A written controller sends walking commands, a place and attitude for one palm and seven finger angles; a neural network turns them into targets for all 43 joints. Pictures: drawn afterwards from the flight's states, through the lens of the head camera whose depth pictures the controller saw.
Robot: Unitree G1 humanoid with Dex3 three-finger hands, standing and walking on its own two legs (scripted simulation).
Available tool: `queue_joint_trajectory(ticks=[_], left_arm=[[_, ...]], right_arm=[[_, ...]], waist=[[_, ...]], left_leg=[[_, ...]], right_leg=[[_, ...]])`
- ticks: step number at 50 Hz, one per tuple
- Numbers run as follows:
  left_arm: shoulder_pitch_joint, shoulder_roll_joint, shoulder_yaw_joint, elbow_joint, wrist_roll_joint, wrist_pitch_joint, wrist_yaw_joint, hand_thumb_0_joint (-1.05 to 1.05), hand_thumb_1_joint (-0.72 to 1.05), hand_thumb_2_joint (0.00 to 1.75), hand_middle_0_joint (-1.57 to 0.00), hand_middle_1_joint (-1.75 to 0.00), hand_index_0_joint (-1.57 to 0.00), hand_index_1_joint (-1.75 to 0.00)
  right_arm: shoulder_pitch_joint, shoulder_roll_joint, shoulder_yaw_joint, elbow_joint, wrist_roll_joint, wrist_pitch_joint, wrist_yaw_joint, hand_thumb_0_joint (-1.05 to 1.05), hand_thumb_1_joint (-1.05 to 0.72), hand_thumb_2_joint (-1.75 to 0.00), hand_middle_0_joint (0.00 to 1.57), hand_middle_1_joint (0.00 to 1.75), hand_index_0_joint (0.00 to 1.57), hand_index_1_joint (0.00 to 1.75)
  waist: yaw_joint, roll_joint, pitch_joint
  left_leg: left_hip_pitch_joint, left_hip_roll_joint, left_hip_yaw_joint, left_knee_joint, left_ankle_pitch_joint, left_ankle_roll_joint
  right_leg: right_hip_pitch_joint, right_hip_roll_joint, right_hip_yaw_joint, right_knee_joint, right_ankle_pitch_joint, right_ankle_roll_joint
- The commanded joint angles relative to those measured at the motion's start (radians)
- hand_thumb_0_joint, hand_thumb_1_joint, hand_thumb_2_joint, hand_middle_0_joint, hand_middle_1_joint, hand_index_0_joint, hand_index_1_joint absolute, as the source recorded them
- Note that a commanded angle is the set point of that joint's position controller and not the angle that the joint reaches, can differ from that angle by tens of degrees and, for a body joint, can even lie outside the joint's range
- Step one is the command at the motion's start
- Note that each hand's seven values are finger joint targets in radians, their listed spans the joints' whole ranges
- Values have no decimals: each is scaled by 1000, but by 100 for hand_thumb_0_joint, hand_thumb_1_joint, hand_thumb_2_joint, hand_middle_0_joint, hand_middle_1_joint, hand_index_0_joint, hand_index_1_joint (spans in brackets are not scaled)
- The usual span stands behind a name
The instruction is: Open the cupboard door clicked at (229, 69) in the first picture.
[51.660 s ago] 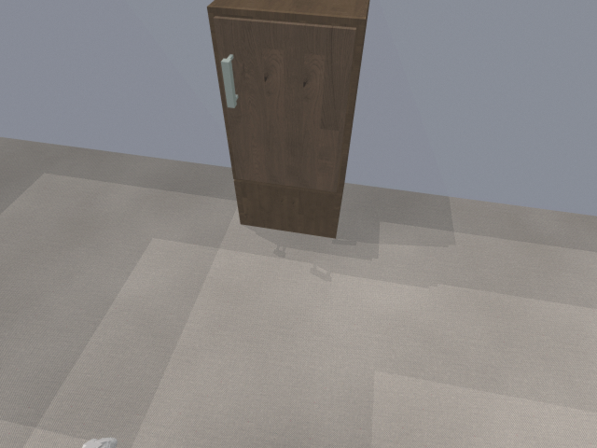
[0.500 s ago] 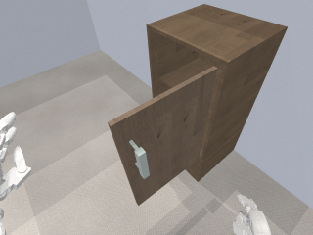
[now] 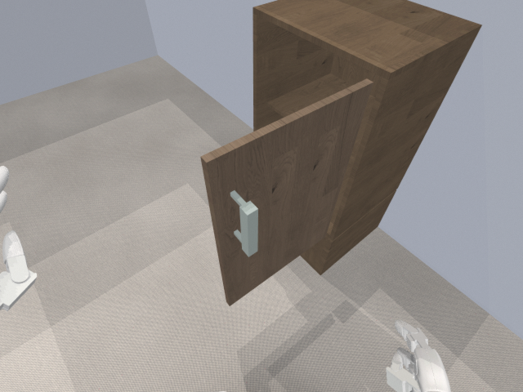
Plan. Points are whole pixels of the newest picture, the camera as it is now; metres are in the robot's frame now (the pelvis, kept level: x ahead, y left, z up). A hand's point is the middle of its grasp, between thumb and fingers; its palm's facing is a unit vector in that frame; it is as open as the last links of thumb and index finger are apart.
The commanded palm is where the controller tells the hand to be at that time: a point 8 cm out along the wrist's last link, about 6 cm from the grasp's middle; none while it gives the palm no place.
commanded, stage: step back with the hand held close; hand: left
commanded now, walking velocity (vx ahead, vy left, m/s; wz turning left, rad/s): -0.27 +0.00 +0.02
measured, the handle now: (243, 223) +0.42 +0.07 -0.04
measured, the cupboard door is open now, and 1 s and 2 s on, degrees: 88 88 88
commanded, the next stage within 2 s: stop stepping back and stand still in 0.62 s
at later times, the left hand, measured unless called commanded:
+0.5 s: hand out of the picture +0.12 +0.28 +0.18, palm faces +0.47 -0.75 -0.47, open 7.5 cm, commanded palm +0.06 +0.30 +0.18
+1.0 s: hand out of the picture +0.00 +0.24 +0.18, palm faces +0.38 -0.80 -0.47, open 7.4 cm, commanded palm -0.03 +0.28 +0.18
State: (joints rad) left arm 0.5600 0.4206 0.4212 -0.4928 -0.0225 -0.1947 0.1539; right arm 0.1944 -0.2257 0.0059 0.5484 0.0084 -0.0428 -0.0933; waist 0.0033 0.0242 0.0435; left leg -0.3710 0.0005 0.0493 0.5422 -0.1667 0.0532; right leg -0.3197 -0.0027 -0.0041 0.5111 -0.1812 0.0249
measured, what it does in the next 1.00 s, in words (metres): walks backwards: right foot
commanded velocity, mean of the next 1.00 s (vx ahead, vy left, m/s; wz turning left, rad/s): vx -0.18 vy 0.01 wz -0.02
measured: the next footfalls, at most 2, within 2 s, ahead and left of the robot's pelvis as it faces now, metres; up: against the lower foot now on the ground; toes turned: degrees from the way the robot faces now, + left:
right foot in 0.54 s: -0.17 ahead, -0.10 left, +0.00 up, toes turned -2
left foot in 1.10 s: -0.15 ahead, +0.11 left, +0.00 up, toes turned +0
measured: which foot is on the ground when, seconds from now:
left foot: down 0.00-0.88, up 0.90-1.00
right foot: down 0.00-0.30, up 0.32-0.52, down 0.54-1.00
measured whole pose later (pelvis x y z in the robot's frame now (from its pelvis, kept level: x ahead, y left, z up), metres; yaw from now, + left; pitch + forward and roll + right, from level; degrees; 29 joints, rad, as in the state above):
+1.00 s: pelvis -0.20 -0.01 +0.01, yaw -4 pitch +0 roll +1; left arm 0.61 0.44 0.42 -0.53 -0.04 -0.16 0.16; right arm 0.26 -0.21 -0.01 0.68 -0.02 -0.08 -0.08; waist 0.03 -0.06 -0.05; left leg -0.54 -0.01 0.04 0.92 -0.31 -0.03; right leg -0.25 0.01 -0.03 0.50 -0.27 -0.06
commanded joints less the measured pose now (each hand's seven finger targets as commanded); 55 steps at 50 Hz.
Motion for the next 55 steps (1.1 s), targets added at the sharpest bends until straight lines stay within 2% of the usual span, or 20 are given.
queue_joint_trajectory(ticks=[1,10,13,15,16,23,25,27,29,31,33,35,37,41,42,44,45,48,52,55], left_arm=[[-76,154,129,-210,13,-74,21,0,90,90,-20,-30,-20,-30],[-93,189,124,-244,-6,-89,48,0,90,90,-20,-30,-20,-30],[-70,200,152,-251,-8,-95,53,0,90,90,-20,-30,-20,-30],[-58,186,181,-261,6,-101,43,0,90,90,-20,-30,-20,-30],[-75,212,200,-288,6,-103,38,0,90,90,-20,-30,-20,-30],[-16,160,118,-240,-50,-93,25,0,90,90,-20,-30,-20,-30],[-76,167,93,-244,-48,-104,14,0,90,90,-20,-30,-20,-30],[-151,255,139,-258,-30,-124,32,0,90,90,-20,-30,-20,-30],[-202,234,92,-237,-12,-106,25,0,90,90,-20,-30,-20,-30],[-162,262,136,-237,-20,-66,5,0,90,90,-20,-30,-20,-30],[-129,231,125,-252,-44,-68,-18,0,90,90,-20,-30,-20,-30],[-16,249,172,-252,-58,-68,-23,0,90,90,-20,-30,-20,-30],[45,229,182,-279,-69,-64,-12,0,90,90,-20,-30,-20,-30],[124,202,172,-276,-66,-21,17,0,90,90,-20,-30,-20,-30],[122,242,197,-291,-59,-13,20,0,90,90,-20,-30,-20,-30],[61,286,206,-314,-42,-17,24,0,90,90,-20,-30,-20,-30],[-20,259,185,-266,-28,-8,26,0,90,90,-20,-30,-20,-30],[-151,197,107,-153,-8,-17,31,0,90,90,-20,-30,-20,-30],[-226,147,37,-105,15,-36,40,0,90,90,-20,-30,-20,-30],[-171,161,67,-162,10,-52,40,0,90,90,-20,-30,-20,-30]], right_arm=[[-92,-146,-62,-147,-4,-80,-12,0,-90,-90,20,30,20,30],[-59,-116,-61,-77,-13,-87,-1,0,-90,-90,20,30,20,30],[-86,-127,-57,-89,-13,-86,-13,0,-90,-90,20,30,20,30],[-120,-143,-63,-106,-17,-99,-16,0,-90,-90,20,30,20,30],[-108,-124,-71,-105,-22,-108,-13,0,-90,-90,20,30,20,30],[-105,-101,-63,-39,-31,-145,24,0,-90,-90,20,30,20,30],[-89,-101,-64,-21,-32,-129,31,0,-90,-90,20,30,20,30],[-80,-76,-53,9,-39,-110,29,0,-90,-90,20,30,20,30],[-113,-85,-57,-18,-17,-125,10,0,-90,-90,20,30,20,30],[-129,-97,-46,-58,-8,-101,-10,0,-90,-90,20,30,20,30],[-130,-115,-46,-66,1,-101,-2,0,-90,-90,20,30,20,30],[-118,-111,-57,-68,-35,-124,23,0,-90,-90,20,30,20,30],[-100,-105,-64,-79,-30,-133,31,0,-90,-90,20,30,20,30],[-122,-109,-54,-110,-25,-107,31,0,-90,-90,20,30,20,30],[-126,-104,-57,-121,-24,-100,25,0,-90,-90,20,30,20,30],[-93,-93,-61,-91,-27,-76,17,0,-90,-90,20,30,20,30],[-50,-89,-60,-42,-39,-70,17,0,-90,-90,20,30,20,30],[-48,-90,-52,-31,-19,-100,-12,0,-90,-90,20,30,20,30],[-47,-106,-44,-7,-21,-156,-33,0,-90,-90,20,30,20,30],[-34,-136,-52,-45,-15,-167,-24,0,-90,-90,20,30,20,30]], waist=[[0,84,-87],[-28,-84,-117],[-21,61,-100],[4,282,-137],[5,233,-173],[2,175,-166],[-6,91,-171],[-13,-97,-209],[-20,-215,-207],[-18,-109,-200],[2,164,-226],[33,254,-334],[28,161,-303],[7,272,-149],[3,177,-133],[-6,-236,-66],[-24,-229,-61],[-46,-116,-36],[-22,-81,-21],[-12,74,-37]], left_leg=[[-310,147,-180,-257,-522,42],[88,8,-80,84,-246,-38],[-75,106,-209,-149,-399,-1],[-408,293,-410,-436,-662,86],[-359,324,-430,-445,-568,102],[-22,260,-227,-373,-280,15],[96,196,-149,-219,-169,-52],[237,80,-49,132,-54,-97],[163,6,-27,172,-52,-81],[227,8,-12,-5,327,-57],[341,172,-168,-199,714,2],[236,312,-318,-320,349,69],[170,277,-236,-370,24,68],[-199,157,-90,-428,-492,-50],[-197,80,-27,-301,-464,-77],[14,-49,-39,435,-225,-107],[-75,-32,-74,620,-172,-108],[-13,47,-57,441,-169,-78],[114,17,21,-14,-223,-25],[153,145,-172,-203,-243,40]], right_leg=[[264,22,67,57,-112,-13],[-191,-127,199,-196,-207,-90],[-72,-22,98,-46,-243,-37],[276,113,8,359,-143,0],[254,118,23,483,-189,-6],[102,80,-11,109,-358,-53],[41,-5,103,-196,-263,-99],[-156,-268,372,-316,19,-184],[-27,-187,184,-170,482,-111],[30,-67,51,-32,645,-24],[12,73,5,177,61,4],[50,105,71,427,-443,-25],[79,88,40,390,-357,-36],[321,125,-122,71,-321,-62],[297,83,-85,-79,-325,-72],[-284,-346,481,-484,-649,-216],[-323,-356,430,-459,-654,-219],[-235,-228,227,-354,-506,-133],[-85,-192,157,-255,-437,-118],[-29,-53,82,-38,-250,-59]])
